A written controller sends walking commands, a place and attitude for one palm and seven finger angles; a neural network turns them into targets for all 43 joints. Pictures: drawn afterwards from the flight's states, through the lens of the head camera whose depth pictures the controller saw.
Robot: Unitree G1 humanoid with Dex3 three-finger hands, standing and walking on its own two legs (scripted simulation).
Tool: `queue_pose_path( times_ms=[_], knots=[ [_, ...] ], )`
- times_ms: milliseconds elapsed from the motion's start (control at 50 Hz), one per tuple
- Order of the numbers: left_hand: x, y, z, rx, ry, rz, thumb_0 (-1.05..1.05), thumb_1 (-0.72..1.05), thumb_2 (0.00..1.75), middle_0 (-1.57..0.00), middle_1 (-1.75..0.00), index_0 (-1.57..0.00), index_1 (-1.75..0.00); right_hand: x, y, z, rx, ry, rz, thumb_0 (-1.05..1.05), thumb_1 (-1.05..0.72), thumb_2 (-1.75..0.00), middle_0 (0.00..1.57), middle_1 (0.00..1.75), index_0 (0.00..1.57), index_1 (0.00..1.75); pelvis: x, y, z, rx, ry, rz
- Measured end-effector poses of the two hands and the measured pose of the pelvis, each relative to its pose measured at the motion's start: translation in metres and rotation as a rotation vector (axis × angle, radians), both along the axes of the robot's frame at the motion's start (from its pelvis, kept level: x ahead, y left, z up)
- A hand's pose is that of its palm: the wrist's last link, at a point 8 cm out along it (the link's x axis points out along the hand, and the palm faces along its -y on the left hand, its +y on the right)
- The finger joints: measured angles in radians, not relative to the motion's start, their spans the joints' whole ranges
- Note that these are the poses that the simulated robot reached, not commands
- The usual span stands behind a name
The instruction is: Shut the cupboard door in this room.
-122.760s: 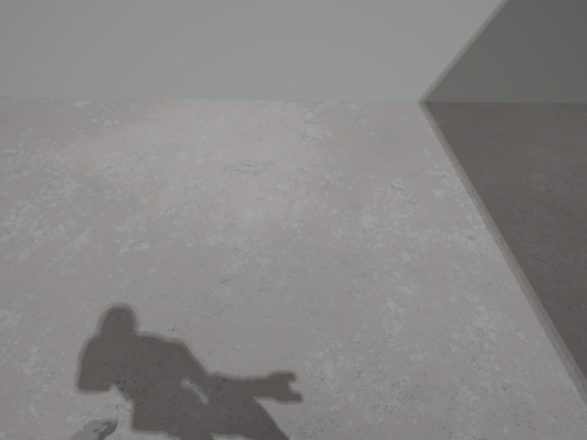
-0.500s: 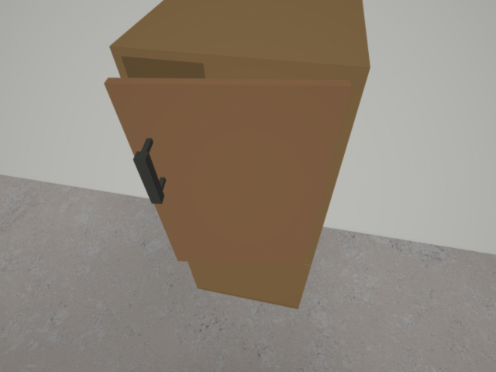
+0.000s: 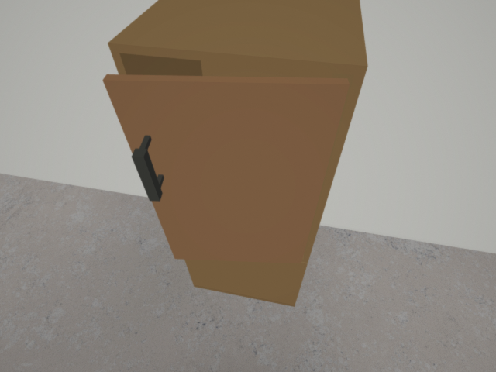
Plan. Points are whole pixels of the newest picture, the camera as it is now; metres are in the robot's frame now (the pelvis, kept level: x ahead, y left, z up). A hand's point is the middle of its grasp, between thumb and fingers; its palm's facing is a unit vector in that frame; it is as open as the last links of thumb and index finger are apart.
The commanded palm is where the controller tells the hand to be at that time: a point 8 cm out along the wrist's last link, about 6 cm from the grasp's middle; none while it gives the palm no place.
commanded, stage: raise the hand and make a fist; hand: left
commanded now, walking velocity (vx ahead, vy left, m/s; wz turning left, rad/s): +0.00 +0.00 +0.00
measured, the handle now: (151, 168) +0.45 +0.22 +0.06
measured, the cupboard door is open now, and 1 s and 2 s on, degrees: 9 9 9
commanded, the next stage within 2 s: bring the fist close to the handle in 2.00 s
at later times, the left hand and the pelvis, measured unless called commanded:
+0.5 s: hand (157, 365) +0.15 +0.15 -0.05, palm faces -0.01 -1.00 +0.08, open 6.2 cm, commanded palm +0.12 +0.23 -0.04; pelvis -0.03 +0.02 -0.07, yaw +2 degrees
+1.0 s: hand (99, 342) +0.16 +0.23 +0.01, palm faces +0.15 -0.99 -0.06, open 3.9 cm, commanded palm +0.13 +0.26 +0.01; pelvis -0.03 +0.04 -0.07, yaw +2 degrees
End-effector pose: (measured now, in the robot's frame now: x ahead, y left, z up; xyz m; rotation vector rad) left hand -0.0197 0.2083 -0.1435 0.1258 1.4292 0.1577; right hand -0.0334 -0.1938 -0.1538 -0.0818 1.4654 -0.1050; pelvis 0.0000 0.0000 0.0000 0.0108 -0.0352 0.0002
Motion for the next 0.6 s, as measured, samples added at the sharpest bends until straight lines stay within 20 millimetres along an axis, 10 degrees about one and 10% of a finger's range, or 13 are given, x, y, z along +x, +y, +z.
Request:
queue_pose_path(
  times_ms=[120, 220, 340, 460, 540, 600],
  knots=[
    [0.007, 0.008, 0.003, 0.01, -0.036, 0.041, 0.02, 0.93, 0.89, -0.2, -0.3, -0.2, -0.3, 0.0, -0.001, 0.001, -0.024, -0.025, -0.002, 0.0, -0.9, -0.9, 0.2, 0.3, 0.2, 0.3, -0.002, 0.003, -0.002, -0.01, 0.005, -0.011],
    [0.103, 0.043, 0.081, 0.137, -0.642, 0.068, 0.05, 0.97, 0.89, -0.22, -0.32, -0.21, -0.32, 0.052, -0.028, 0.012, -0.124, -0.396, 0.002, 0.02, -0.92, -0.9, 0.2, 0.3, 0.2, 0.3, -0.005, 0.012, -0.007, -0.007, 0.013, 0.02],
    [0.198, 0.011, 0.15, -0.043, -1.299, -0.035, 0.03, 0.94, 0.89, -0.27, -0.39, -0.27, -0.39, 0.142, -0.05, 0.043, -0.198, -0.808, 0.082, 0.02, -0.91, -0.9, 0.2, 0.3, 0.2, 0.3, -0.021, 0.022, -0.028, 0.006, 0.097, 0.04],
    [0.168, -0.009, 0.111, -0.245, -1.454, -0.104, 0.01, 0.92, 0.89, -0.37, -0.49, -0.37, -0.49, 0.209, -0.042, 0.078, -0.232, -0.991, 0.236, 0.01, -0.91, -0.9, 0.2, 0.3, 0.19, 0.3, -0.03, 0.019, -0.061, 0.01, 0.165, 0.031],
    [0.121, 0.017, 0.075, -0.134, -1.256, -0.082, 0.01, 0.91, 0.89, -0.45, -0.57, -0.45, -0.57, 0.24, -0.017, 0.074, -0.191, -1.038, 0.313, 0.01, -0.9, -0.9, 0.2, 0.3, 0.19, 0.3, -0.034, 0.023, -0.077, -0.014, 0.185, 0.05],
    [0.101, 0.044, 0.087, -0.014, -1.268, -0.051, 0.02, 0.9, 0.89, -0.51, -0.63, -0.5, -0.63, 0.25, 0.01, 0.059, -0.128, -1.052, 0.356, 0.01, -0.9, -0.9, 0.2, 0.3, 0.19, 0.3, -0.037, 0.026, -0.086, -0.038, 0.202, 0.067]
  ],
)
